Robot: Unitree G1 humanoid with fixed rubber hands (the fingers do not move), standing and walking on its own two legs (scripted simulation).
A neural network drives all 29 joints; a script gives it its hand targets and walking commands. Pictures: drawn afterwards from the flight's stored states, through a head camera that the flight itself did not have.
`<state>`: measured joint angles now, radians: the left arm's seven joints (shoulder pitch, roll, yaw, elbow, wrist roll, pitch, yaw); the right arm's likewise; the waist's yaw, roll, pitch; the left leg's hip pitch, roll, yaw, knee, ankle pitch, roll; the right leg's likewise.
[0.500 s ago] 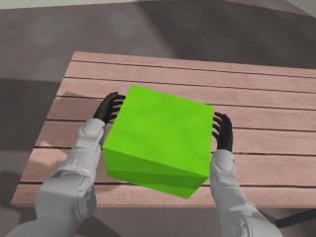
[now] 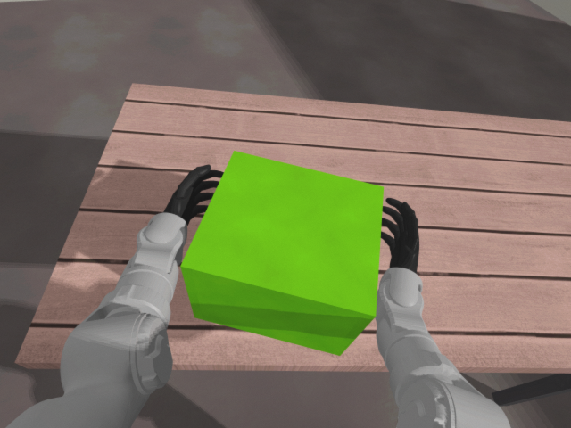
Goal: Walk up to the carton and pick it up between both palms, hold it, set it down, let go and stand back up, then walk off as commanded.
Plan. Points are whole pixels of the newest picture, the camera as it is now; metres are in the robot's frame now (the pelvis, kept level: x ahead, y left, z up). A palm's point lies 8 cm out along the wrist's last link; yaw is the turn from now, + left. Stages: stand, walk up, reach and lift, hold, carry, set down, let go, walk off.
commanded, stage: set down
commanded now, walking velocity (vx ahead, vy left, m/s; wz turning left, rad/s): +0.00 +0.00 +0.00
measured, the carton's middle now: (287, 253) +0.38 -0.01 -0.01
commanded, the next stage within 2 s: none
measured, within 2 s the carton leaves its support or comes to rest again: rests again in 0.68 s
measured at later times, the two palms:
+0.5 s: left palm (179, 215) +0.43 +0.16 +0.02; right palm (396, 269) +0.34 -0.17 +0.01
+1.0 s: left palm (174, 232) +0.40 +0.16 +0.02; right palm (397, 286) +0.31 -0.17 +0.01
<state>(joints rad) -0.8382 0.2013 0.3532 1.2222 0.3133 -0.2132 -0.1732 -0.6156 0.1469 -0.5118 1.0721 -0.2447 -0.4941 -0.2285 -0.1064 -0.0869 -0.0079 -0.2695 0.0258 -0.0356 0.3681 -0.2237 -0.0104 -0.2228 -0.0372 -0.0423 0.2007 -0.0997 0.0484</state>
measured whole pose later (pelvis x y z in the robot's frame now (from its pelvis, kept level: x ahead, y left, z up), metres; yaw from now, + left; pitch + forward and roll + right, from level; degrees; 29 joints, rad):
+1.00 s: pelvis -0.03 +0.01 -0.01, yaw -1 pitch +12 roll -3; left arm -0.85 0.27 0.03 1.33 -0.09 -0.22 -0.08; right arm -0.66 0.05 -0.18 1.22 0.04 -0.40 -0.29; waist -0.13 -0.02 -0.12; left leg -0.52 0.03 -0.04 0.55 -0.25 -0.01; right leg -0.47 -0.04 -0.04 0.38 -0.13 0.05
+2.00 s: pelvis -0.05 +0.01 -0.01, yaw +0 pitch -5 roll -2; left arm -0.25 0.42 0.01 0.50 -0.22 0.11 -0.17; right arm -0.08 0.05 0.02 0.39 0.16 -0.07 -0.40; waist -0.03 -0.05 0.08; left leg -0.21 0.03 -0.03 0.57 -0.28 -0.01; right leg -0.17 -0.04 -0.04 0.42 -0.17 0.05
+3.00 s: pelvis -0.03 +0.00 -0.01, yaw +0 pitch -7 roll -3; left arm 0.38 0.48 0.03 -0.11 -0.26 0.14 -0.16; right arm 0.55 0.03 0.08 -0.23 0.16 0.14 -0.33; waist 0.06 -0.01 0.14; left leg -0.12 0.04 -0.03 0.55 -0.32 -0.01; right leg -0.08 -0.02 -0.04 0.39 -0.20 0.05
